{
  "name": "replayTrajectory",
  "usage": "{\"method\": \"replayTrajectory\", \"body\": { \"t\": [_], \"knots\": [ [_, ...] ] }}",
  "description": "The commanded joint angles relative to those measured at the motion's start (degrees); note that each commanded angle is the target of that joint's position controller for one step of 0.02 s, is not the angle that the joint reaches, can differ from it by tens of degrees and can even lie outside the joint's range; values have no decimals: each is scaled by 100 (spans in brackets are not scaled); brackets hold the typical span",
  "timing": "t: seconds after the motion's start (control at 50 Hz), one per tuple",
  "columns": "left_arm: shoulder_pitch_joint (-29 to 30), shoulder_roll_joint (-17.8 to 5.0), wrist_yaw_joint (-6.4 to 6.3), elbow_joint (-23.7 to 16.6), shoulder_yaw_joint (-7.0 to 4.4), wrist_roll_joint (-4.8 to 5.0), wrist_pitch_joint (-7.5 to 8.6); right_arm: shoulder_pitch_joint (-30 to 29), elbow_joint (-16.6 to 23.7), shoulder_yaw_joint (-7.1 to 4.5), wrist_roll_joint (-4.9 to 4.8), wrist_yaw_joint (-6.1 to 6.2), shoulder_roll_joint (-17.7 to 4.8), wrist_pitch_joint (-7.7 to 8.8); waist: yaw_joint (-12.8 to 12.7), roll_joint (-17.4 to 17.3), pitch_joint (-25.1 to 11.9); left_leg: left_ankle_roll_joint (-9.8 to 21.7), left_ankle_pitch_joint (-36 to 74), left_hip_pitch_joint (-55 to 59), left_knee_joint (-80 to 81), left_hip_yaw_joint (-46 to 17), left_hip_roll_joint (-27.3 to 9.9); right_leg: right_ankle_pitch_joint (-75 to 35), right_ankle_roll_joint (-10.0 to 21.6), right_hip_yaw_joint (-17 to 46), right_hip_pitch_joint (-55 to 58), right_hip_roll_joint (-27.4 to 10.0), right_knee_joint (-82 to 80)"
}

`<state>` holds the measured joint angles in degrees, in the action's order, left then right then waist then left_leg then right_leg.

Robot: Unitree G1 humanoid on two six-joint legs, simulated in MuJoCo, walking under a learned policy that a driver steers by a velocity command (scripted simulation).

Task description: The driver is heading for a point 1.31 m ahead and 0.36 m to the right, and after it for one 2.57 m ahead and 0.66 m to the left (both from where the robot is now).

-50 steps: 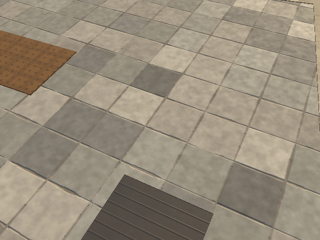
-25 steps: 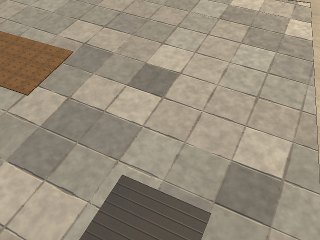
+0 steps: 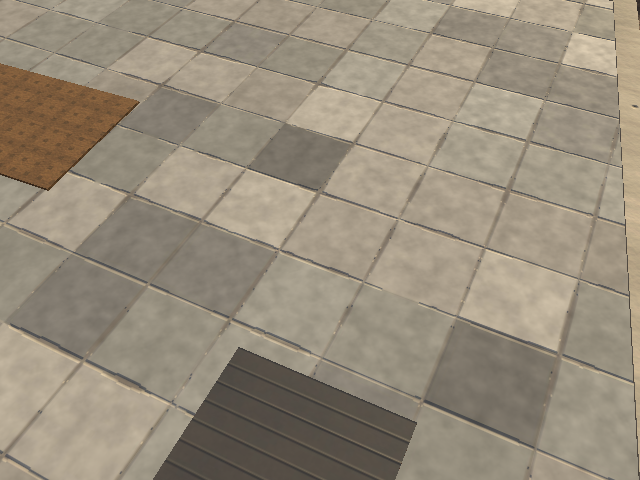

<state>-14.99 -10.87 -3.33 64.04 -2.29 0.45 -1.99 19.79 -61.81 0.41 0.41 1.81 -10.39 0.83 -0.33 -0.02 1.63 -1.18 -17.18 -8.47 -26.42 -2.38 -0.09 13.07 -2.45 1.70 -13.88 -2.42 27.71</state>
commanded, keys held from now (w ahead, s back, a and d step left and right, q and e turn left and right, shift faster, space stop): shift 0.06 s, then w+shift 0.64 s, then w+e+shift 0.30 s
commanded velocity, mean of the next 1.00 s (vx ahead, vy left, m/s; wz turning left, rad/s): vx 0.71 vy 0.00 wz -0.13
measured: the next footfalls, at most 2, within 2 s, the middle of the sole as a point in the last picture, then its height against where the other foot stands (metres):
left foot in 0.74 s outside the picture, level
right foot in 1.22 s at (359, 327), level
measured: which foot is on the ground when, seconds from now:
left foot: down 0.00-0.28, up 0.30-0.72, down 0.74-1.00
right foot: down 0.00-0.74, up 0.76-1.00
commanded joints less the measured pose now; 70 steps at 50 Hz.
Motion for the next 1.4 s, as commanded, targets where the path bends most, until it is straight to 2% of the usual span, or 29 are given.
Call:
{"method": "replayTrajectory", "body": {
  "t": [0.02, 0.06, 0.12, 0.2, 0.24, 0.28, 0.3, 0.32, 0.34, 0.38, 0.5, 0.64, 0.7, 0.72, 0.74, 0.76, 0.78, 0.8, 0.82, 0.9, 1.08, 1.16, 1.2, 1.22, 1.24, 1.26, 1.28, 1.32, 1.4],
  "knots": [
    [-334, -555, -16, -68, -70, 1, 23, 495, 18, -69, -3, 17, -494, 22, 0, -7, 242, 87, 671, -668, 608, 94, -19, -689, 130, -166, 343, 66, -358],
    [-357, -545, -15, -59, -62, 2, 23, 528, -5, -62, -4, 20, -482, 20, 3, -6, 248, 83, 664, -671, 608, 103, -17, -684, 135, -167, 334, 69, -360],
    [-485, -649, -23, -85, -122, 88, 54, 710, 43, -193, -136, 94, -824, -20, 79, -229, 499, 524, -3171, -1094, 610, -203, -101, 2884, 356, -397, -437, 349, 145],
    [402, -217, 228, -700, 17, 78, 569, 622, 298, -381, -209, 87, -1240, 228, 276, -1276, 831, 1335, -3034, -1043, 1674, -2336, -1787, 840, 396, -457, -1507, 39, 1992],
    [-75, -199, 315, -733, 39, 184, 740, -225, 675, -312, -223, 37, -1044, 282, -235, -1128, 825, 1125, -2662, -1803, 1536, -1823, -1604, 1182, 639, -473, -612, -36, 1300],
    [-1531, -411, 277, -173, -100, 161, 823, -694, 920, -298, -244, 7, -1009, 278, -803, -479, 551, 732, -1999, -2718, 279, -704, -724, 690, 633, -765, 1528, 403, 67],
    [-2719, -901, 343, -33, -239, -388, 747, -814, 862, -309, 214, -118, -713, 238, -1350, 1305, 128, 722, -1551, -3588, -2370, 122, 31, 2499, 734, 1023, 2712, -716, -1048],
    [-2993, -1269, 369, 31, -297, -445, 657, -855, 1279, -210, 205, -230, -206, 320, -1049, 2411, 92, 724, -1320, -4791, -3722, 35, 397, 3873, 1223, 3999, 2691, -1954, -2086],
    [-2137, -915, 352, -226, -203, -370, 596, -1212, 1428, -228, 274, -325, -351, 360, -670, 1327, 598, 791, -546, -5108, -4473, -277, -187, 4318, 1485, 4338, 1979, -2180, -2349],
    [-1232, -783, 386, -585, -166, -274, 680, -1264, 1403, -272, 258, -466, -509, 412, -239, 177, 473, 654, 638, -4544, -4350, -195, -666, 2895, 1306, 2810, 1322, -1668, -2174],
    [-1927, -440, 330, -355, -39, -206, 892, -1869, 1587, -228, 215, -573, -453, 179, -227, 314, 633, 396, 1139, -4546, -3681, 462, -614, 640, 1244, 989, 1461, -933, -2596],
    [-1938, -774, 295, -396, -67, -148, 932, -3264, 2252, -126, 102, -573, -498, 207, -314, 586, 841, 681, 1229, -3226, -1104, 1032, -266, -2289, 1186, -41, 1940, -1132, -2801],
    [-1847, -1070, 277, -356, -138, -226, 857, -1889, 1946, -285, 105, -400, -847, 237, 435, 1004, -166, 1126, 610, -1081, -1000, 1227, 407, -6366, 1028, -459, 2136, -1220, -669],
    [-1728, -1189, 250, -377, -169, -213, 800, -535, 1536, -409, 86, -319, -1063, 286, 1023, 957, -789, 1215, 606, 457, -738, 1094, 477, -6216, 962, -475, 1584, -1116, 800],
    [-1607, -1068, 266, -477, -150, -213, 781, 557, 1264, -579, 187, -225, -1468, 336, 1474, 642, -1405, 1239, -212, 2222, -777, 168, -318, -4466, 953, -411, 128, -814, 2620],
    [-2105, 64, 424, -770, 77, -9, 795, 792, 1224, -696, 418, -210, -1989, 393, 823, -1177, -2187, 1499, -3161, 3709, 121, -2897, -2301, 987, 850, -216, -2086, 152, 4881],
    [-1625, -507, 412, -880, -81, 102, 877, 650, 1193, -707, 276, -305, -1784, 366, 920, -977, -2239, 1330, -4203, 3054, 1469, -4469, -2414, 979, 1076, 509, -2462, 276, 5540],
    [-1012, -707, 372, -1086, -167, 114, 842, 2, 1170, -636, 296, -305, -1439, 391, 568, -727, -1007, 1111, -3491, 2084, 1453, -3421, -2255, 301, 1103, 322, -2863, -54, 5675],
    [-853, -606, 383, -1086, -124, 58, 843, -329, 1202, -555, 242, -327, -1020, 467, 396, -124, -559, 1029, -2250, 1114, 1506, -2486, -2092, -180, 1118, 305, -2565, -332, 5316],
    [-732, -131, 538, -1240, -98, -163, 509, -341, 833, -393, 74, -293, -441, 620, -200, -377, 186, 502, -602, -327, 1900, -434, -1513, -421, 994, 274, -2195, -672, 4895],
    [1356, -244, 725, -2167, 59, -90, 414, 581, 550, -289, 55, -88, -671, 701, -74, -121, 904, -107, 4849, 449, 1995, 2035, -878, -1934, 1174, -1265, -2520, 18, 2131],
    [391, -815, 727, -1957, -81, -101, 342, 477, 765, -435, 50, 259, -1409, 541, -799, -680, -61, -175, 8717, 1277, 41, 2093, -1312, -1465, 1457, -1684, -699, 785, 1469],
    [-1910, -1392, 589, -1310, -385, -107, 286, -324, 1094, -557, 160, 233, -1646, 376, -1903, -630, -901, 38, 8158, 324, -3024, 1744, -1441, -587, 1911, -980, 1567, 745, 1188],
    [-2062, -1471, 472, -1152, -519, 20, 304, -676, 1167, -578, 126, 69, -1450, 317, -1908, 226, -678, 191, 3150, -774, -5565, 1745, -497, -466, 2225, -397, 2201, 433, 418],
    [-1398, -1672, 437, -1153, -544, 17, 285, -879, 1586, -319, 254, -44, -483, 432, -1046, 1214, -59, 250, -1121, -2942, -7276, 1186, 230, -1576, 2376, 803, 2372, 29, 1163],
    [-1007, -1850, 454, -1366, -517, -133, 281, -669, 2255, -223, 88, -103, -361, 587, -489, 1060, -868, 90, -1079, -4227, -7508, 3, 248, -399, 3330, 3235, 3101, -762, 34],
    [-915, -1526, 407, -1479, -485, -196, 292, -767, 2320, -198, 179, -161, -658, 752, -459, 260, -646, 164, -757, -4491, -6769, -354, -45, 1521, 3176, 4287, 2663, -1214, -1324],
    [-500, -1185, 339, -1517, -386, -212, 392, -848, 2204, -259, 276, -189, -932, 713, 93, -670, 249, 36, -344, -3978, -5742, -321, -429, 1555, 2666, 3673, 1065, -916, -1805],
    [-375, -1315, 287, -1693, -349, -101, 770, -1506, 2510, -134, 392, -259, -801, 320, 248, -742, 645, -420, 256, -2771, -3641, 17, -827, 28, 2377, 2308, -970, -6, -1996]
  ]
}}
Velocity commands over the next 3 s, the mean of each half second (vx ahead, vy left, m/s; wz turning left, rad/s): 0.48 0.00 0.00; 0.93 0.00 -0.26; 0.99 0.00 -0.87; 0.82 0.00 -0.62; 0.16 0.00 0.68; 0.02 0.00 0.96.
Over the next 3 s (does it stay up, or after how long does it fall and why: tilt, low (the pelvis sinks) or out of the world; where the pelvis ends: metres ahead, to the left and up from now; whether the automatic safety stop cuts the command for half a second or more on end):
stays up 1.48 -0.40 0.00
